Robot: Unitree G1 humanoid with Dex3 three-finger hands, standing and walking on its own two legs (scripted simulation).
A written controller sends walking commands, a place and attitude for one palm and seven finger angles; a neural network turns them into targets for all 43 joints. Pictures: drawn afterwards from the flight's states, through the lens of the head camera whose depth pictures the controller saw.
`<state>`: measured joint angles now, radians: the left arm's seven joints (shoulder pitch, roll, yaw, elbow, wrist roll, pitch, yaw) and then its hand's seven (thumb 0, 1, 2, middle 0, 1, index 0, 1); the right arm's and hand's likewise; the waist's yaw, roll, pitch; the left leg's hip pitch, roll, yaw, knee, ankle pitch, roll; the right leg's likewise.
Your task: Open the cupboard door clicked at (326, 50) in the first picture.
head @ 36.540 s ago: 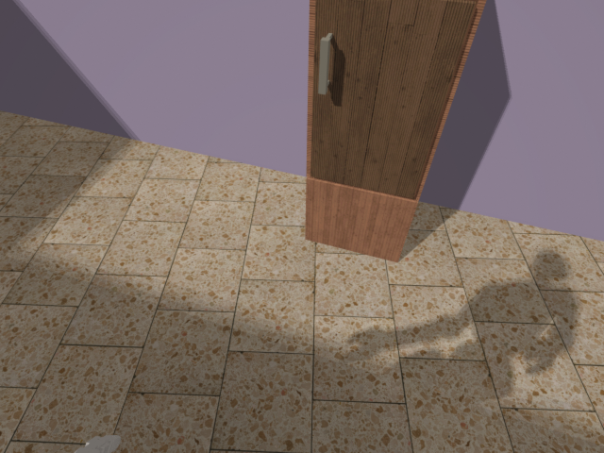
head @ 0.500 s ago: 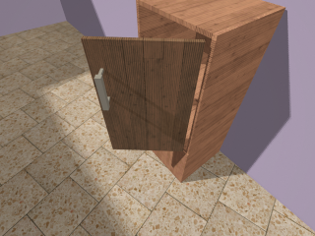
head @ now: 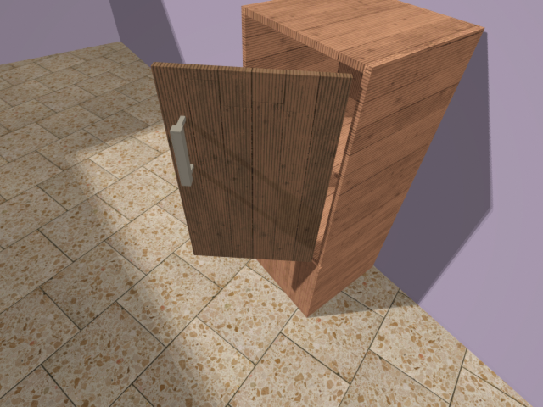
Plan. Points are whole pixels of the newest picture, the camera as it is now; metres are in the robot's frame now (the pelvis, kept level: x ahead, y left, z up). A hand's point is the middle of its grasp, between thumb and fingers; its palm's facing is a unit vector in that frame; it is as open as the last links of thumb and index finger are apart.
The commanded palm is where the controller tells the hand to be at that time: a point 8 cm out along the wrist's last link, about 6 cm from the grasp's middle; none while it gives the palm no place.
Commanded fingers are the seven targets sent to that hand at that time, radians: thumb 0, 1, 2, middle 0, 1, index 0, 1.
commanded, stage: come to a stop and stand still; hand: left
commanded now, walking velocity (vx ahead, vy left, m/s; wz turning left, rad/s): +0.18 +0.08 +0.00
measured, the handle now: (184, 151) +0.59 +0.23 +0.05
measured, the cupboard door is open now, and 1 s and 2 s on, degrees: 50 50 50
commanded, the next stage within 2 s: look again from close up in 1.78 s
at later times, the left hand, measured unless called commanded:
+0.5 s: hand out of the picture +0.08 +0.19 -0.17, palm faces +0.00 -0.98 -0.22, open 7.3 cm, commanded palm none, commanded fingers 0.00 0.90 0.90 -0.20 -0.30 -0.20 -0.30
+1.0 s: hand out of the picture +0.02 +0.17 -0.16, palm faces -0.01 -0.98 -0.21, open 7.4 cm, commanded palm none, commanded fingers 0.00 0.90 0.90 -0.20 -0.30 -0.20 -0.30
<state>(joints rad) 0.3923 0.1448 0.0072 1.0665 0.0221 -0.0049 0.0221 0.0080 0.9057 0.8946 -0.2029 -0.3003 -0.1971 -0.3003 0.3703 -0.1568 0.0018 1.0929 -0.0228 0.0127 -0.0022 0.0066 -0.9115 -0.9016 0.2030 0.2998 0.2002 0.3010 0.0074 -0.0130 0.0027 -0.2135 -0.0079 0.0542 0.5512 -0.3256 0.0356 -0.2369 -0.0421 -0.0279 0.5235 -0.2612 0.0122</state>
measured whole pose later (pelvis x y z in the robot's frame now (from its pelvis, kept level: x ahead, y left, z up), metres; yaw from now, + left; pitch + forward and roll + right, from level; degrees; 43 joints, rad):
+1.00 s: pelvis +0.02 +0.00 +0.01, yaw -2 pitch -1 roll +1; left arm 0.31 0.14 -0.02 1.08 0.01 -0.02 0.02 0.01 0.91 0.89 -0.20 -0.30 -0.20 -0.30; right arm 0.29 -0.19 0.02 1.05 -0.02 -0.02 -0.01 0.01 -0.92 -0.90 0.20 0.30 0.20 0.30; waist 0.00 0.03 0.03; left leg -0.14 -0.02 0.08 0.43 -0.27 0.03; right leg -0.26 -0.03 -0.07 0.48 -0.21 -0.02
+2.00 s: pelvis +0.05 -0.02 +0.01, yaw -1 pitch -1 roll +0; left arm 0.28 0.15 0.00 1.12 0.01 -0.02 0.03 0.01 0.92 0.89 -0.20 -0.30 -0.20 -0.30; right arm 0.28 -0.13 0.02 1.15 -0.02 -0.03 -0.03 0.01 -0.91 -0.90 0.20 0.30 0.20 0.30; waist 0.00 0.00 0.04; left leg -0.08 0.01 0.06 0.40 -0.31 0.00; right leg -0.19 0.01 -0.09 0.45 -0.25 -0.04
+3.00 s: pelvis +0.00 -0.02 -0.07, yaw +1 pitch +11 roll +0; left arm 0.43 0.18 0.15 0.07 -0.23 -0.42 -0.22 0.02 0.52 0.73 -0.23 -0.55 -0.23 -0.55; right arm 0.15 -0.27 -0.04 0.41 0.01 -0.22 -0.02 0.01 -0.91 -0.90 0.20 0.30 0.20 0.30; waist 0.03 -0.04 -0.12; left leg -0.74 0.01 0.03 1.09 -0.55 0.01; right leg -0.82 -0.04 -0.11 1.07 -0.45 -0.05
